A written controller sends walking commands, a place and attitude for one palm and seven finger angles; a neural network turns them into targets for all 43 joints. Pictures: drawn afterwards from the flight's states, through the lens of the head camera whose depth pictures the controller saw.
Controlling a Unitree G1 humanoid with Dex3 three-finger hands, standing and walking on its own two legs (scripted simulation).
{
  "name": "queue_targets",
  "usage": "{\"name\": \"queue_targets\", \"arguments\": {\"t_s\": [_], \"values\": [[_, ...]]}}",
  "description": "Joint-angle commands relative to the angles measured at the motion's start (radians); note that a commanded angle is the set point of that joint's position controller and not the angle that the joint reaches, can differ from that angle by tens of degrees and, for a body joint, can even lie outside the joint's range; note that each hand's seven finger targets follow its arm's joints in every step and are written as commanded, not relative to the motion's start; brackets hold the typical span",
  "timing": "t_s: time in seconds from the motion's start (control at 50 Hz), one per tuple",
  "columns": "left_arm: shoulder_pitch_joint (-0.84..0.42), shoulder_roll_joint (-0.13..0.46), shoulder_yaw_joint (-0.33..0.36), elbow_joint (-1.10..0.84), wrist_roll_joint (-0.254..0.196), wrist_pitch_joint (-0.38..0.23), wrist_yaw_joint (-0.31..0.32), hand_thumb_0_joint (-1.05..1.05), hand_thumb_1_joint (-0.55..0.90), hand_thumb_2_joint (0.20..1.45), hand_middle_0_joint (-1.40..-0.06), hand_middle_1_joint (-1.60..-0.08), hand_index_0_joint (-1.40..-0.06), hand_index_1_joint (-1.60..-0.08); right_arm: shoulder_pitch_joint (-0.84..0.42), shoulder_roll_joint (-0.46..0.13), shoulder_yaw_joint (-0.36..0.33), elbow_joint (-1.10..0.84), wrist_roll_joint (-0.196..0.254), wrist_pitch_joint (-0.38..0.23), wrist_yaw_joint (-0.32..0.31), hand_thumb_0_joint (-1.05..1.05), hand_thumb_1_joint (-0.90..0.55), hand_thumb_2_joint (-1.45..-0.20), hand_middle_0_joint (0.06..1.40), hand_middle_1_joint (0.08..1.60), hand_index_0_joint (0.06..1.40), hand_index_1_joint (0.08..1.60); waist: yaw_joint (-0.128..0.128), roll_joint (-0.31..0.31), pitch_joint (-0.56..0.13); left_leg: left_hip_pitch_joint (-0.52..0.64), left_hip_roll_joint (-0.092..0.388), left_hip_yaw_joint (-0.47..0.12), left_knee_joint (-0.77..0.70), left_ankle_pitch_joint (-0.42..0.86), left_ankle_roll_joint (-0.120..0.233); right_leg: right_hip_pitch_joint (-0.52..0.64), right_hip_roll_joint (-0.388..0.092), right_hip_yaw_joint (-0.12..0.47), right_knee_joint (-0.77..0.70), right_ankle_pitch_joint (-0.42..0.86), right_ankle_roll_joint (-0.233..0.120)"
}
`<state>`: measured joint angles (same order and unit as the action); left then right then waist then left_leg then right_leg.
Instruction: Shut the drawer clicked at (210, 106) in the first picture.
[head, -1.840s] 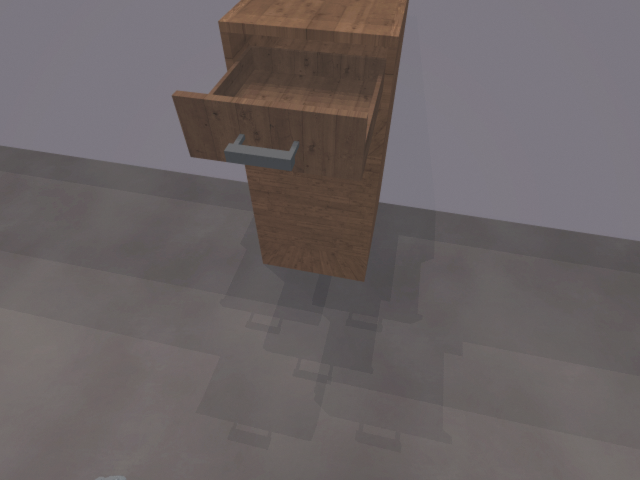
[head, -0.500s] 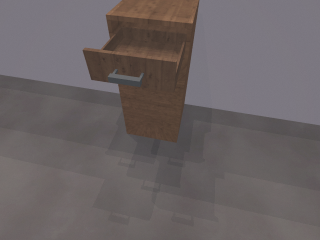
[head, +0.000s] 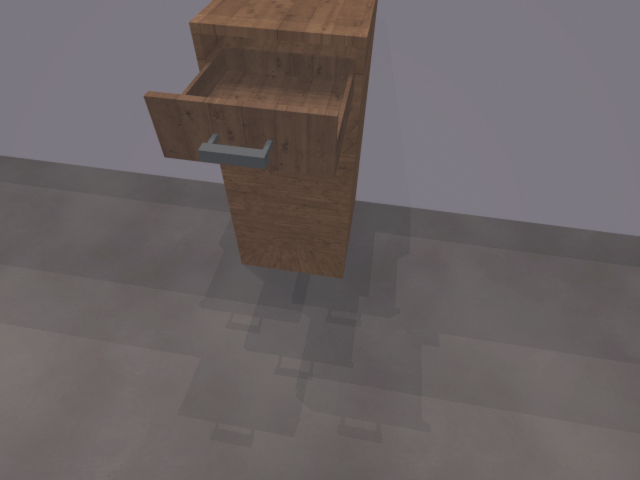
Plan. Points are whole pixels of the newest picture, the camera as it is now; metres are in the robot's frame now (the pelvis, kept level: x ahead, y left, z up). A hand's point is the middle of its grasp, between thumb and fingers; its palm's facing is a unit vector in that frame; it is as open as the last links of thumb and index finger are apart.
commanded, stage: take the last steps up to it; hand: left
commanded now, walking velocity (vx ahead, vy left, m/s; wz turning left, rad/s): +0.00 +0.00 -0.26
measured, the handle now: (237, 148) +0.66 +0.20 +0.04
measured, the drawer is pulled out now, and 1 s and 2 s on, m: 0.29 0.29 0.29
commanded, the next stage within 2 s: come to a stop and stand still in 1.08 s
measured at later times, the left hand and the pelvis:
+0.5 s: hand out of the picture +0.02 +0.21 -0.19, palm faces -0.02 -0.99 -0.15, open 7.4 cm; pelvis +0.06 +0.04 -0.01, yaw -5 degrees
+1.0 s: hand (233, 362) +0.34 +0.18 -0.18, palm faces -0.02 -0.99 -0.16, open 7.3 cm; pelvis +0.22 +0.02 -0.02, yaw -3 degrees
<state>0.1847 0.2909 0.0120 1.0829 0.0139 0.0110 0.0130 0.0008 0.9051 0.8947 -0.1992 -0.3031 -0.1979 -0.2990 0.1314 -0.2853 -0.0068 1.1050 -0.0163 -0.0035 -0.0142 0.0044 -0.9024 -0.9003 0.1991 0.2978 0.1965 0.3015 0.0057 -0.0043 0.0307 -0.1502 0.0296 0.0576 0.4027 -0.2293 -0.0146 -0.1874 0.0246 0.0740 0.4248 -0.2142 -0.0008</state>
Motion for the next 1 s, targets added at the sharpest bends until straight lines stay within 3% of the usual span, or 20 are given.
{"name": "queue_targets", "arguments": {"t_s": [0.0,0.08,0.12,0.18,0.28,0.32,0.36,0.38,0.4,0.42,0.46,0.54,0.7,0.78,0.8,0.82,0.84,0.86,0.9,0.98], "values": [[0.02,0.119,0.025,-0.07,-0.001,-0.002,0.005,0.0,0.9,0.9,-0.2,-0.3,-0.2,-0.3,0.049,-0.103,-0.03,-0.048,0.005,-0.008,-0.016,0.0,-0.9,-0.9,0.2,0.3,0.2,0.3,-0.01,0.003,-0.037,0.01,0.104,-0.057,-0.013,0.085,0.015,-0.052,-0.11,0.116,-0.018,0.205,-0.031],[0.041,0.1,0.031,-0.091,0.0,0.001,0.006,0.0,0.9,0.9,-0.2,-0.3,-0.2,-0.3,0.066,-0.087,-0.041,-0.065,0.005,-0.008,-0.018,0.0,-0.9,-0.9,0.2,0.3,0.2,0.3,-0.008,0.018,-0.034,-0.003,0.113,-0.056,0.007,0.063,0.025,-0.083,-0.093,0.12,0.022,0.199,-0.036],[0.068,0.083,0.032,-0.085,0.004,-0.003,0.0,0.0,0.9,0.9,-0.2,-0.3,-0.2,-0.3,0.088,-0.083,-0.04,-0.055,0.0,-0.01,-0.011,0.0,-0.9,-0.9,0.2,0.3,0.2,0.3,0.0,0.011,-0.037,-0.023,0.106,-0.065,-0.019,-0.161,0.033,-0.08,-0.072,0.123,0.001,-0.082,-0.043],[0.109,0.071,0.042,-0.085,0.013,-0.001,-0.009,0.0,0.9,0.9,-0.2,-0.3,-0.2,-0.3,0.103,-0.068,-0.046,-0.051,-0.008,-0.006,0.003,0.0,-0.9,-0.9,0.2,0.3,0.2,0.3,0.018,-0.024,0.096,-0.143,0.074,-0.075,-0.012,-0.413,0.048,-0.145,-0.064,0.17,-0.05,-0.417,-0.069],[0.241,0.09,0.069,-0.056,0.0,-0.031,0.002,0.0,0.9,0.9,-0.2,-0.3,-0.2,-0.3,0.152,0.008,-0.042,-0.059,-0.003,-0.031,0.006,0.0,-0.9,-0.9,0.2,0.3,0.2,0.3,0.03,-0.183,0.068,-0.268,-0.002,0.017,0.306,-0.232,0.031,-0.015,-0.255,0.445,-0.208,-0.453,-0.201],[0.219,0.072,0.075,-0.064,0.005,-0.04,0.006,0.0,0.9,0.9,-0.2,-0.3,-0.2,-0.3,0.168,0.022,-0.043,-0.061,-0.001,-0.044,0.007,0.0,-0.9,-0.9,0.2,0.3,0.2,0.3,0.011,-0.167,0.077,-0.236,0.014,-0.002,0.269,-0.227,0.034,-0.043,-0.26,0.4,-0.17,-0.31,-0.212],[0.164,0.035,0.074,-0.073,0.003,-0.036,0.004,0.0,0.9,0.9,-0.2,-0.3,-0.2,-0.3,0.273,0.048,-0.039,-0.025,0.003,-0.055,0.003,0.0,-0.9,-0.9,0.2,0.3,0.2,0.3,-0.043,-0.096,0.069,0.011,0.011,-0.001,0.061,-0.174,0.045,-0.209,-0.176,0.255,-0.051,-0.255,-0.164],[0.134,-0.008,0.068,-0.088,0.002,-0.032,-0.001,0.0,0.9,0.9,-0.2,-0.3,-0.2,-0.3,0.365,0.019,-0.045,0.006,-0.001,-0.061,-0.006,0.0,-0.9,-0.9,0.2,0.3,0.2,0.3,-0.073,0.035,0.067,0.144,0.088,-0.125,-0.051,-0.214,0.079,-0.332,-0.069,0.148,0.119,-0.245,-0.118],[0.088,-0.061,0.061,-0.115,0.004,-0.033,-0.007,0.0,0.9,0.9,-0.2,-0.3,-0.2,-0.3,0.471,-0.068,-0.067,0.031,-0.016,-0.062,-0.012,0.0,-0.9,-0.9,0.2,0.3,0.2,0.3,-0.113,0.278,0.089,0.206,0.303,-0.405,-0.218,-0.329,0.157,-0.493,0.037,-0.042,0.425,-0.276,-0.063],[0.022,-0.041,0.064,-0.135,0.015,-0.04,0.0,0.0,0.9,0.9,-0.2,-0.3,-0.2,-0.3,0.493,-0.043,-0.06,0.038,-0.013,-0.065,-0.019,0.0,-0.9,-0.9,0.2,0.3,0.2,0.3,-0.113,0.234,0.157,0.159,0.395,-0.483,-0.286,-0.296,0.202,-0.564,-0.026,-0.05,0.583,-0.29,-0.056],[0.025,-0.058,0.061,-0.113,0.018,-0.046,-0.014,0.0,0.9,0.9,-0.2,-0.3,-0.2,-0.3,0.44,0.014,-0.039,0.024,-0.004,-0.075,-0.023,0.0,-0.9,-0.9,0.2,0.3,0.2,0.3,-0.074,0.035,0.193,0.134,0.365,-0.363,-0.263,-0.106,0.243,-0.598,-0.104,-0.044,0.688,-0.189,-0.051],[0.067,-0.105,0.053,-0.08,0.012,-0.038,-0.031,0.0,0.9,0.9,-0.2,-0.3,-0.2,-0.3,0.429,0.057,-0.018,0.042,0.001,-0.102,-0.036,0.0,-0.9,-0.9,0.2,0.3,0.2,0.3,-0.028,0.088,0.11,0.209,0.242,-0.11,-0.208,0.378,0.207,-0.556,-0.114,-0.117,0.667,-0.062,-0.026],[-0.102,-0.123,0.041,-0.131,0.008,-0.041,-0.035,0.0,0.9,0.9,-0.2,-0.3,-0.2,-0.3,0.503,0.08,-0.015,0.102,-0.007,-0.092,-0.041,0.0,-0.9,-0.9,0.2,0.3,0.2,0.3,-0.046,0.146,0.113,0.196,0.19,0.01,-0.167,0.638,0.162,-0.38,-0.06,-0.229,0.294,0.023,-0.052],[0.047,-0.087,0.056,-0.089,0.013,-0.051,-0.021,0.0,0.9,0.9,-0.2,-0.3,-0.2,-0.3,0.48,0.053,-0.029,0.108,-0.002,-0.08,-0.041,0.0,-0.9,-0.9,0.2,0.3,0.2,0.3,0.031,0.127,0.045,0.164,0.194,0.022,0.077,0.861,0.142,-0.11,-0.003,-0.254,0.187,0.015,-0.091],[0.157,-0.062,0.069,-0.055,0.015,-0.058,-0.018,0.0,0.9,0.9,-0.2,-0.3,-0.2,-0.3,0.459,0.051,-0.033,0.099,0.002,-0.078,-0.039,0.0,-0.9,-0.9,0.2,0.3,0.2,0.3,0.085,0.113,-0.004,0.08,0.167,0.033,0.227,0.781,0.12,0.066,-0.007,-0.243,0.13,0.072,-0.102],[0.277,0.006,0.088,-0.026,0.018,-0.073,-0.009,0.0,0.9,0.9,-0.2,-0.3,-0.2,-0.3,0.462,0.084,-0.031,0.083,0.012,-0.079,-0.03,0.0,-0.9,-0.9,0.2,0.3,0.2,0.3,0.125,0.019,-0.075,-0.143,0.128,0.044,0.485,0.491,0.09,0.312,-0.174,-0.06,0.106,0.114,-0.169],[0.362,0.094,0.108,-0.015,0.008,-0.076,0.005,0.0,0.9,0.9,-0.2,-0.3,-0.2,-0.3,0.499,0.133,-0.027,0.048,0.021,-0.083,-0.025,0.0,-0.9,-0.9,0.2,0.3,0.2,0.3,0.116,-0.152,-0.189,-0.374,-0.026,0.071,0.857,-0.27,0.047,0.465,-0.485,0.384,-0.024,0.287,-0.302],[0.331,0.099,0.108,-0.017,-0.009,-0.07,0.008,0.0,0.9,0.9,-0.2,-0.3,-0.2,-0.3,0.412,0.108,-0.037,0.028,0.018,-0.075,-0.024,0.0,-0.9,-0.9,0.2,0.3,0.2,0.3,0.11,-0.074,-0.142,-0.407,0.012,-0.039,0.985,-0.32,0.061,0.333,-0.519,0.407,-0.123,0.218,-0.339],[0.167,-0.006,0.077,-0.053,-0.005,-0.075,0.014,0.0,0.9,0.9,-0.2,-0.3,-0.2,-0.3,0.322,0.132,-0.044,-0.001,0.0,-0.056,-0.013,0.0,-0.9,-0.9,0.2,0.3,0.2,0.3,0.036,-0.036,0.037,-0.423,0.098,-0.076,0.972,-0.178,0.053,0.023,-0.437,0.226,-0.173,0.088,-0.265],[0.065,-0.054,0.062,-0.081,0.014,-0.08,0.021,0.0,0.9,0.9,-0.2,-0.3,-0.2,-0.3,0.387,0.177,-0.042,0.005,-0.009,-0.014,-0.001,0.0,-0.9,-0.9,0.2,0.3,0.2,0.3,-0.062,-0.061,0.041,-0.247,0.122,-0.027,0.678,-0.143,0.015,-0.233,-0.323,-0.03,-0.228,0.035,-0.194]]}}
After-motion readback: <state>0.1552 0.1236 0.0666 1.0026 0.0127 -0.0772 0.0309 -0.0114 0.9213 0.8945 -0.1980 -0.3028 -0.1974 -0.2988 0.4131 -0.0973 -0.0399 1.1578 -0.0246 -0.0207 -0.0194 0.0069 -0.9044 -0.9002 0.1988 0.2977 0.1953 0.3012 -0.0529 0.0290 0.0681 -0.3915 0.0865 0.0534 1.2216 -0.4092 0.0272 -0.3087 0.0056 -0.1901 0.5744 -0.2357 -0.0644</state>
